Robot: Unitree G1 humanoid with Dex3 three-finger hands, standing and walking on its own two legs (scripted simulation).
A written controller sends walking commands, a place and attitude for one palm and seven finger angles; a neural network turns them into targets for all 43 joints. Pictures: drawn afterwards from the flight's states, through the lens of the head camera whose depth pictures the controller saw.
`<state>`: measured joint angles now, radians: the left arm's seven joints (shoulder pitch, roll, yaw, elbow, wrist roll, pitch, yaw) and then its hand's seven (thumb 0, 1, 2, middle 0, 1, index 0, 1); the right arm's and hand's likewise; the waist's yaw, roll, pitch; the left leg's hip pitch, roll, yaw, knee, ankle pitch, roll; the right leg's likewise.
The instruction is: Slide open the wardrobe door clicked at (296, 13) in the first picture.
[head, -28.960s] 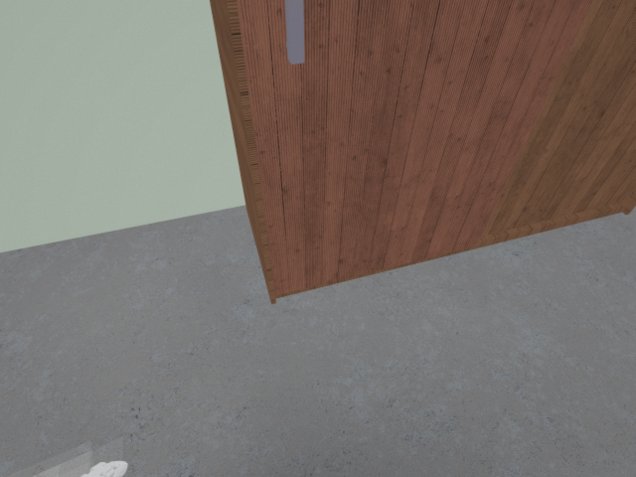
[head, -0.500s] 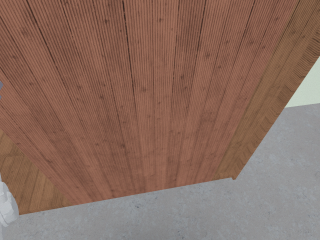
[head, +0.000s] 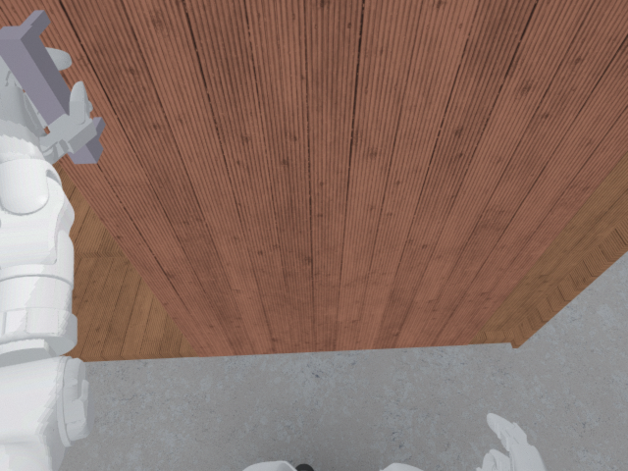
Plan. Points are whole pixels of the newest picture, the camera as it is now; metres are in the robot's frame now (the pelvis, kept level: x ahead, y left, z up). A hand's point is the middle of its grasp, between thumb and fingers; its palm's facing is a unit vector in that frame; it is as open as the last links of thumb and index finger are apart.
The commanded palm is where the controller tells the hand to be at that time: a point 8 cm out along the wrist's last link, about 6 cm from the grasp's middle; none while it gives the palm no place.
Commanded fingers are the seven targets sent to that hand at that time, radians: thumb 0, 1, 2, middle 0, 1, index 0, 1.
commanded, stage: stop walking and hold the door there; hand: left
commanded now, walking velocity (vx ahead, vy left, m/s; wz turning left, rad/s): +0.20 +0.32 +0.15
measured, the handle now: (64, 91) +0.46 +0.32 +0.23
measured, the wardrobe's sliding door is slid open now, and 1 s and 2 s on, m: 0.66 0.66 0.66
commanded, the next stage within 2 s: loosen the grip on the handle in 1.10 s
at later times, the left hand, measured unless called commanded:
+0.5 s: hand (81, 124) +0.42 +0.29 +0.21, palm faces +0.29 -0.95 -0.10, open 6.3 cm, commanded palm +0.39 +0.32 +0.19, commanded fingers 0.00 0.90 0.90 -0.45 -1.40 -0.45 -1.40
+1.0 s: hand (79, 123) +0.42 +0.29 +0.22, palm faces +0.27 -0.96 -0.09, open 6.3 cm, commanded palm +0.39 +0.32 +0.19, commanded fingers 0.00 0.90 0.90 -0.45 -1.40 -0.45 -1.40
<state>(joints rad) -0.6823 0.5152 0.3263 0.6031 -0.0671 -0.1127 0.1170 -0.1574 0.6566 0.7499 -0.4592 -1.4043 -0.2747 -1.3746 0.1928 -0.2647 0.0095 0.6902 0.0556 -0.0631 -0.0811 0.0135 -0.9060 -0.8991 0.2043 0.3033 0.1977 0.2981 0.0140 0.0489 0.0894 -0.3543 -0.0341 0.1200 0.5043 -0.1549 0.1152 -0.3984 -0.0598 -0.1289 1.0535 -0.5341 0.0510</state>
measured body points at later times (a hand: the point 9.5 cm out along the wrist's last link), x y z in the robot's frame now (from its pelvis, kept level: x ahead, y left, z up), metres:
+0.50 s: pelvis +0.01 +0.09 -0.03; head +0.10 +0.09 +0.41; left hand +0.40 +0.34 +0.22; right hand +0.21 -0.11 -0.14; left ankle +0.09 +0.28 -0.73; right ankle +0.02 -0.03 -0.72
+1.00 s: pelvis +0.02 +0.10 +0.00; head +0.08 +0.10 +0.45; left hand +0.40 +0.34 +0.22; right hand +0.23 -0.10 -0.10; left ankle +0.02 +0.22 -0.73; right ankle +0.03 -0.01 -0.73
